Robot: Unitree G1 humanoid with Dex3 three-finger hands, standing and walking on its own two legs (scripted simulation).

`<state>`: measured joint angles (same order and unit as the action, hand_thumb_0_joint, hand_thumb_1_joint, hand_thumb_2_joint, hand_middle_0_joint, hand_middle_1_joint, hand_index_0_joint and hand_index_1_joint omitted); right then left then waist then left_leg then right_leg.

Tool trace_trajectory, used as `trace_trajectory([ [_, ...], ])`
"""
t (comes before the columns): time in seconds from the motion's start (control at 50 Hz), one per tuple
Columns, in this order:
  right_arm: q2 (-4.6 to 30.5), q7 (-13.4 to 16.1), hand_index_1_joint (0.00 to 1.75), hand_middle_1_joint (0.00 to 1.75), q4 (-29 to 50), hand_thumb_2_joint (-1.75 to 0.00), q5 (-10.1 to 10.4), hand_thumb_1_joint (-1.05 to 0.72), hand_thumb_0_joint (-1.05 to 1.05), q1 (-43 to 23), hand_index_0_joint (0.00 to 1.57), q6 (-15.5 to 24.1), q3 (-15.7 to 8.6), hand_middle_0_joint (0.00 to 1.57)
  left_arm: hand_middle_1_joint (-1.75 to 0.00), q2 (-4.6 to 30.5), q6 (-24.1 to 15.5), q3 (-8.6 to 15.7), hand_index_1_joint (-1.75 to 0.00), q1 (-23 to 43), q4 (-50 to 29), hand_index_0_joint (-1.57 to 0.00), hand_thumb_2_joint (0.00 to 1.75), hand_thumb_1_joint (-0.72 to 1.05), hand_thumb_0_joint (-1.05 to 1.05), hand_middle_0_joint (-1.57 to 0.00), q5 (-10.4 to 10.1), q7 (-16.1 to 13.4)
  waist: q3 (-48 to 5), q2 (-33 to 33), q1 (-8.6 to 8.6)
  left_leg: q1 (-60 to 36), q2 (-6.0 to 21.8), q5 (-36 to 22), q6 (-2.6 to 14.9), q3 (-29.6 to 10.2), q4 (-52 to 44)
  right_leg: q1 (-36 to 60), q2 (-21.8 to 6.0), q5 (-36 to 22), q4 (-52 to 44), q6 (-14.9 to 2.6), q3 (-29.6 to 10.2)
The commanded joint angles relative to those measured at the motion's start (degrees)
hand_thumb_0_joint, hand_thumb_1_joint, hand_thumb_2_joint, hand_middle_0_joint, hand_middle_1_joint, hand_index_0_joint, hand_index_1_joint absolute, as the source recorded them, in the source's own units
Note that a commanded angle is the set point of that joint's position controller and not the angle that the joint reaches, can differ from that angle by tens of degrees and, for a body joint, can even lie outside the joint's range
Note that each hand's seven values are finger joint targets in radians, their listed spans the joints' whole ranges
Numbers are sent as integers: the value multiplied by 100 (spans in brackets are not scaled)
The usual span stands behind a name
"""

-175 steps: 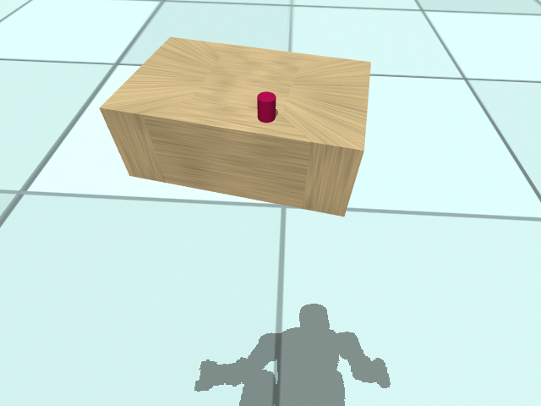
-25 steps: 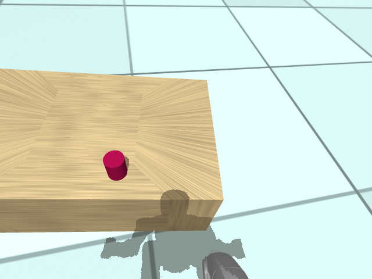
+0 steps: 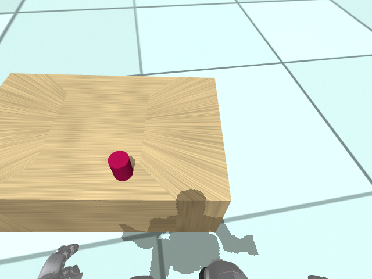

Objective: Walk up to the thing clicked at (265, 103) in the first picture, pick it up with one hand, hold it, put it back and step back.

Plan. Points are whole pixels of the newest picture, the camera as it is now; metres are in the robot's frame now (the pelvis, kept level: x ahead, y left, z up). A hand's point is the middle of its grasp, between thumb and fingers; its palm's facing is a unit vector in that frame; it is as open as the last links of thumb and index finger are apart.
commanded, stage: walk up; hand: left
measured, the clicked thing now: (121, 166) +0.52 +0.24 -0.28
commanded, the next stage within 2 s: stand in 1.64 s
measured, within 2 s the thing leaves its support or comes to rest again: neither
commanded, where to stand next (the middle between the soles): +0.09 -0.01 m, yaw +0 degrees
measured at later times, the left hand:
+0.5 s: hand out of the picture +0.06 +0.24 -0.13, palm faces +0.03 -0.95 -0.33, open 7.4 cm
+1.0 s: hand out of the picture +0.12 +0.24 -0.13, palm faces +0.01 -0.95 -0.33, open 7.4 cm
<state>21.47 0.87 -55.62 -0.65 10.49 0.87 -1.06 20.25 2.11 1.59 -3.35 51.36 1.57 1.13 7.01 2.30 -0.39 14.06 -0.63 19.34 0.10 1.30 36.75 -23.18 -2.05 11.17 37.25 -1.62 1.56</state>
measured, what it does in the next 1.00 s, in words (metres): stands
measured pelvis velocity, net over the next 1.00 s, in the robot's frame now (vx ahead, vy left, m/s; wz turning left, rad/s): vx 0.03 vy -0.01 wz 0.02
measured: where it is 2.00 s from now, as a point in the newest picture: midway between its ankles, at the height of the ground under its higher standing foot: outside the picture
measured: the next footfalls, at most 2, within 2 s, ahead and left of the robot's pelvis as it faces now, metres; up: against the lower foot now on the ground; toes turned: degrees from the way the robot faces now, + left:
none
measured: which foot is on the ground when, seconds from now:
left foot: down 0.00-1.00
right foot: down 0.00-1.00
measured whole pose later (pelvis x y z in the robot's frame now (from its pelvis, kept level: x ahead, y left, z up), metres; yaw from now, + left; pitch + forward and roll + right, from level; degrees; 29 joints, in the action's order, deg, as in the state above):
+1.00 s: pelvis +0.03 -0.01 +0.03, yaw +1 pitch -2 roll +0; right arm 20.7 0.1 -64.9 -0.6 5.9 1.1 -0.4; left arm 19.3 0.0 1.1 -3.2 65.2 0.6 0.9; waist 2.7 -0.2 0.4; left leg 4.8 1.6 12.5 -1.6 -0.5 19.4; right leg -8.4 -1.2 9.9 20.4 0.7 0.7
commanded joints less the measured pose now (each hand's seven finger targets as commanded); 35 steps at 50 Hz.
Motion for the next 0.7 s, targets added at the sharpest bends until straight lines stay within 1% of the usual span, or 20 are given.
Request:
trace_trajectory([
  [0.0, 1862, 77, 30, 30, 283, -90, -150, -90, 0, -212, 20, 217, -454, 20, -30, 1209, -3, 361, -30, 120, -159, -20, 90, 90, 0, -20, -100, -38, -305, -1154, -3, 992, 1910, 2074, 1037, -2712, -2518, 106, 59, 1638, 506, 32, -423],
  [0.02, 1896, 69, 30, 30, 373, -90, -171, -90, 0, -563, 20, 226, -468, 20, -30, 1367, -3, 456, -30, 31, -59, -20, 90, 90, 0, -20, -49, -37, -14, -1074, -99, 1527, 2104, 1988, 1243, -2758, -2522, 474, -106, 1473, 958, 34, -618],
  [0.04, 1665, 75, 30, 30, 385, -90, -168, -90, 0, -731, 20, 264, -405, 20, -30, 1314, -28, 459, -30, -137, 39, -20, 90, 90, 0, -20, -78, 5, 20, -835, -254, 1455, 1827, 1338, 1158, -2176, -2280, 681, -144, 1182, 816, 25, -626],
  [0.06, 1509, 78, 30, 30, 343, -90, -165, -90, 0, -603, 20, 307, -339, 20, -30, 1203, -72, 438, -30, -128, 65, -20, 90, 90, 0, -20, -89, 42, -110, -852, -232, 992, 1460, 166, 922, -1626, -1961, 646, -87, 1031, 424, -7, -562],
  [0.08, 1416, 68, 30, 30, 290, -90, -164, -90, 0, -520, 20, 337, -307, 20, -30, 1109, -102, 406, -30, -178, 105, -20, 90, 90, 0, -20, -123, 55, -306, -965, -249, 610, 1300, -699, 798, -1310, -1740, 623, -12, 846, 79, -24, -433],
  [0.1, 1407, 46, 30, 30, 251, -90, -142, -90, 0, -457, 20, 349, -308, 20, -30, 1077, -130, 389, -30, -137, 146, -20, 90, 90, 0, -20, -117, 50, -492, -1017, -199, 366, 1172, -1108, 658, -1146, -1537, 777, 42, 742, -295, -16, -311],
  [0.12, 1450, 13, 30, 30, 217, -90, -97, -90, 0, -519, 20, 326, -310, 20, -30, 1013, -157, 362, -30, -184, 251, -20, 90, 90, 0, -20, -112, 37, -660, -1136, -222, 346, 1113, -1144, 543, -1027, -1352, 1228, 72, 502, -783, -16, -193],
  [0.14, 1384, -8, 30, 30, 203, -90, -78, -90, 0, -469, 20, 288, -278, 20, -30, 1014, -206, 336, -30, -176, 305, -20, 90, 90, 0, -20, -98, 10, -807, -1004, -184, 198, 980, -1333, 447, -853, -1129, 1510, 49, 189, -1264, -26, -251],
  [0.16, 1272, -9, 30, 30, 188, -90, -40, -90, 0, -324, 20, 260, -236, 20, -30, 1095, -262, 326, -30, -120, 333, -20, 90, 90, 0, -20, -70, -20, -1009, -846, -111, 45, 831, -1646, 316, -661, -921, 1733, -88, -398, -1327, -82, -476],
  [0.18, 1165, -1, 30, 30, 185, -90, -6, -90, 0, -222, 20, 246, -202, 20, -30, 1207, -309, 324, -30, -149, 393, -20, 90, 90, 0, -20, -57, -59, -1187, -656, -72, 57, 701, -1661, 205, -557, -792, 1930, -350, -1116, -1241, -157, -764],
  [0.2, 1108, -2, 30, 30, 118, -90, 8, -90, 0, -83, 20, 215, -193, 20, -30, 1265, -330, 268, -30, 70, 396, -20, 90, 90, 0, -20, -75, -66, -1200, -473, 98, 160, 554, -744, 165, -582, -1106, 1780, -506, -641, -1220, -220, -976],
  [0.22, 1129, 5, 30, 30, 10, -90, -7, -90, 0, -28, 20, 191, -190, 20, -30, 1303, -311, 241, -30, 235, 390, -20, 90, 90, 0, -20, -97, -49, -1029, -387, 143, 20, 565, 136, 161, -631, -1441, 1344, -572, 269, -1348, -218, -1048],
  [0.24, 1238, 0, 30, 30, -37, -90, -36, -90, 0, -189, 20, 181, -212, 20, -30, 1252, -286, 208, -30, 247, 418, -20, 90, 90, 0, -20, -117, -26, -857, -452, 91, -79, 645, 423, 199, -765, -1614, 1059, -487, 917, -1477, -137, -978],
  [0.26, 1336, -23, 30, 30, 0, -90, -29, -90, 0, -496, 20, 169, -239, 20, -30, 1227, -273, 181, -30, 100, 535, -20, 90, 90, 0, -20, -128, -10, -641, -545, -18, -70, 650, 584, 233, -815, -1577, 884, -384, 1256, -1644, -100, -918],
  [0.32, 1249, -56, 30, 30, -106, -90, -21, -90, 0, -411, 20, 155, -188, 20, -30, 1315, -314, 187, -30, 120, 696, -20, 90, 90, 0, -20, -98, -5, -425, -137, 40, -5, 600, 508, 259, -744, -1578, 760, -464, 1645, -2034, -113, -1067],
  [0.38, 1240, -71, 30, 30, -224, -90, -11, -90, 0, -374, 20, 188, -180, 20, -30, 1295, -357, 182, -30, 88, 800, -20, 90, 90, 0, -20, -92, -9, -509, 31, 55, -252, 598, -57, 232, -702, -1610, 860, -488, 1148, -2110, -83, -996],
  [0.42, 1199, -65, 30, 30, -311, -90, 7, -90, 0, -326, 20, 216, -168, 20, -30, 1269, -388, 180, -30, 114, 850, -20, 90, 90, 0, -20, -98, -20, -764, 160, 81, -504, 625, -627, 207, -636, -1603, 1065, -534, 482, -2042, -72, -949],
  [0.5, 1195, -50, 30, 30, -383, -90, 7, -90, 0, -481, 20, 225, -159, 20, -30, 1194, -401, 176, -30, 63, 948, -20, 90, 90, 0, -20, -141, -53, -822, -12, 17, -567, 707, -1243, 167, -635, -1712, 1313, -494, -263, -1927, -20, -756],
  [0.58, 1181, -28, 30, 30, -438, -90, 13, -90, 0, -574, 20, 219, -172, 20, -30, 1131, -395, 177, -30, 59, 1021, -20, 90, 90, 0, -20, -144, -78, -1004, -143, 10, -630, 766, -1693, 146, -615, -1780, 1630, -499, -902, -1831, -3, -625],
  [0.68, 1132, -12, 30, 30, -504, -90, 4, -90, 0, -677, 20, 192, -177, 20, -30, 1119, -375, 160, -30, 186, 1030, -20, 90, 90, 0, -20, -138, -94, -903, -191, 22, -523, 748, -1633, 110, -586, -1936, 1784, -522, -1083, -1855, 43, -596],
])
